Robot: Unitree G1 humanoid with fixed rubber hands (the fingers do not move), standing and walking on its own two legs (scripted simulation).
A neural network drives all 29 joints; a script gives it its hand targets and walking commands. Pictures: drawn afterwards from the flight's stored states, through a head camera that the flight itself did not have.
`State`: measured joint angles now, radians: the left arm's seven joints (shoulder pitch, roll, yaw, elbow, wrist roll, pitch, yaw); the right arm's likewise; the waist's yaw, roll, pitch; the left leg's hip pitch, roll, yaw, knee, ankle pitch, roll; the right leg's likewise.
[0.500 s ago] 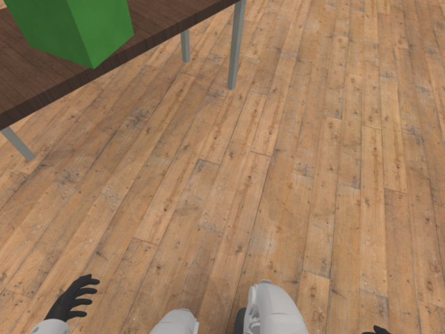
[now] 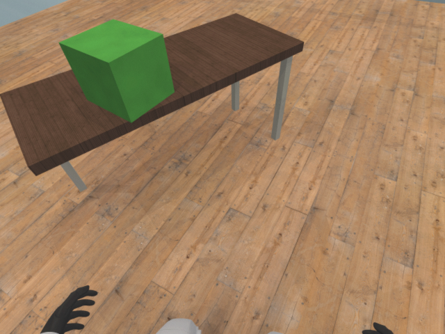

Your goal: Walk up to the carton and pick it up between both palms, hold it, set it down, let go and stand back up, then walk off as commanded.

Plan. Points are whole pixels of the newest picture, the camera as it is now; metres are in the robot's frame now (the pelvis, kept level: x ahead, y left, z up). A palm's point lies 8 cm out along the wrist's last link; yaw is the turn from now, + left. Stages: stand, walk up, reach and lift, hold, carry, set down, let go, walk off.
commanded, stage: walk up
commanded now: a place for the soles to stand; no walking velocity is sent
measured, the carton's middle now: (122, 69) +0.94 +0.40 -0.01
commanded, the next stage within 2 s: none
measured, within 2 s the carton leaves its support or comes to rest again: neither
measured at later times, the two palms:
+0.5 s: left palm out of the picture +0.12 +0.40 -0.13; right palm (331, 288) +0.22 -0.19 -0.08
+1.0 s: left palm (24, 297) +0.21 +0.45 -0.13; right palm (271, 204) +0.44 -0.10 -0.11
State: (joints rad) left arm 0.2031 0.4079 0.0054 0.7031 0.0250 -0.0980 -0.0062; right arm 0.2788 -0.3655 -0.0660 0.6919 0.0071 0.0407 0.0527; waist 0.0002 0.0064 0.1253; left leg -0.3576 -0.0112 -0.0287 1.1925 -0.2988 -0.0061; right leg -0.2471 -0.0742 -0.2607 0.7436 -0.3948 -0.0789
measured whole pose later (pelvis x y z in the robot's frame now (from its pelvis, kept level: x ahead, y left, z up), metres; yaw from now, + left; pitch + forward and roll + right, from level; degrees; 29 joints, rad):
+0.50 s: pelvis +0.07 +0.09 -0.02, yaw +13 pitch -2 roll -5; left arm 0.23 0.41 0.01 0.70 0.03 -0.02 -0.01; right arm 0.30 -0.37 -0.07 0.69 -0.02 -0.02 0.03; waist 0.00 -0.02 0.10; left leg -0.31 0.04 0.05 0.92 -0.60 0.07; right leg -0.34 -0.11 -0.28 1.09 -0.50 -0.02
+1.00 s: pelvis +0.24 +0.14 -0.04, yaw +27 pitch -6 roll +0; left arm 0.20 0.40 0.01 0.70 0.02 -0.01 -0.03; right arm 0.34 -0.37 -0.02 0.69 0.00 -0.10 -0.06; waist 0.01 -0.04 0.20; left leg -0.40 -0.09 -0.02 1.51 -0.54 0.05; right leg -0.44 -0.05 -0.26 0.95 -0.43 -0.14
